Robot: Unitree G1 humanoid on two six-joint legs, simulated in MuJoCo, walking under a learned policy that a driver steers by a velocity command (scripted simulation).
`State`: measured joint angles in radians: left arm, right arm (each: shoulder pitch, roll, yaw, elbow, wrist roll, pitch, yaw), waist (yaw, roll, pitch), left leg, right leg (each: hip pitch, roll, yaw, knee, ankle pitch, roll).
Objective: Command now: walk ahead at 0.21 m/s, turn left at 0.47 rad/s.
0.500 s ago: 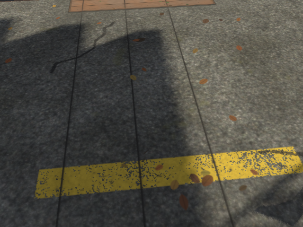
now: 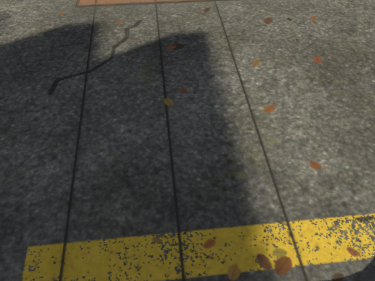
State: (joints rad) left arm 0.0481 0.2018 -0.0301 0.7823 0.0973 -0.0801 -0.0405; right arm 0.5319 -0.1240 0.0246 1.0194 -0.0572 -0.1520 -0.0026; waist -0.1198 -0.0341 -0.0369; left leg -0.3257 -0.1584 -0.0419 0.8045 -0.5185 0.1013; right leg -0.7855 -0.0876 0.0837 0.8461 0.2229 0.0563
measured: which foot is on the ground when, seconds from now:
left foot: down 0.00-0.18, up 0.20-0.62, down 0.64-1.00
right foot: up 0.00-0.14, down 0.16-0.64, up 0.66-1.00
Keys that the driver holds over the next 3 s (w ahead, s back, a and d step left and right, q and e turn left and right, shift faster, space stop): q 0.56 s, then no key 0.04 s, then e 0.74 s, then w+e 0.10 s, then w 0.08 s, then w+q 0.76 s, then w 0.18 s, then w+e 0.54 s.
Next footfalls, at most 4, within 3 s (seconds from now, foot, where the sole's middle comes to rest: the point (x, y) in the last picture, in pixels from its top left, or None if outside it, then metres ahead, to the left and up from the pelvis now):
0.16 right None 0.27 -0.13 -0.87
0.64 left None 0.21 0.16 -0.87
1.20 right None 0.28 -0.06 -0.87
1.76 left None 0.46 0.16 -0.87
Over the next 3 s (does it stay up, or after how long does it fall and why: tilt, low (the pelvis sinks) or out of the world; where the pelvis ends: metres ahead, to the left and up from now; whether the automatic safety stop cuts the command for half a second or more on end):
stays up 0.98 0.24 -0.10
